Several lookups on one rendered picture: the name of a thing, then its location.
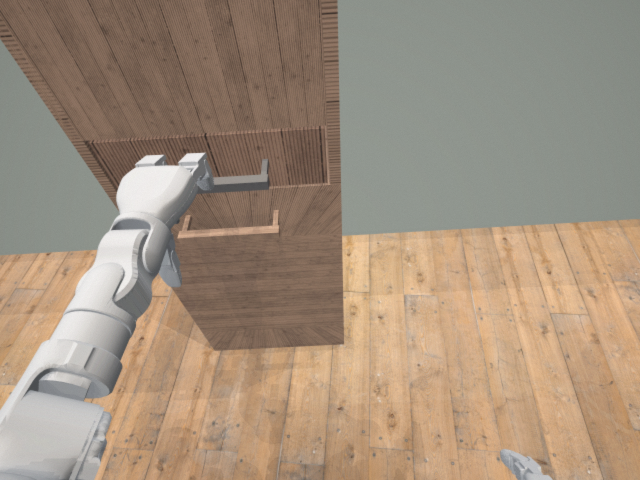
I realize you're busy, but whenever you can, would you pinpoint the robot left hand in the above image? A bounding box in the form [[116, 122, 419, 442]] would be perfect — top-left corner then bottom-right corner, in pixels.
[[116, 153, 214, 287]]

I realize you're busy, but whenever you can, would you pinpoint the robot right hand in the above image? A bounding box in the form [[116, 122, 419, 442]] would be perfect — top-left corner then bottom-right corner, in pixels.
[[500, 449, 553, 480]]

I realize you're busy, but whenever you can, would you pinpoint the drawer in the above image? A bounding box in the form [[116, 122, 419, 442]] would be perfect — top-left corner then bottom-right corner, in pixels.
[[88, 126, 328, 189]]

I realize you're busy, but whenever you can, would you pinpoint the left robot upper arm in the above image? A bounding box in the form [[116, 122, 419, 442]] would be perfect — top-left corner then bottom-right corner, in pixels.
[[0, 390, 112, 480]]

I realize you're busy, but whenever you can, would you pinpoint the handle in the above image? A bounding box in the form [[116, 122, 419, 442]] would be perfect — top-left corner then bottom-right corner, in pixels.
[[197, 159, 270, 194], [177, 225, 280, 244]]

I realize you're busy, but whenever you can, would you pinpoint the cabinet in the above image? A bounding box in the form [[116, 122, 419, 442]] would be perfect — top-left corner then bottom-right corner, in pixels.
[[0, 0, 344, 351]]

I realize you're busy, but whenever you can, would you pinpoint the left robot forearm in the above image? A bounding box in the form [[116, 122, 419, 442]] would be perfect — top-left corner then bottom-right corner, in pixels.
[[0, 212, 171, 434]]

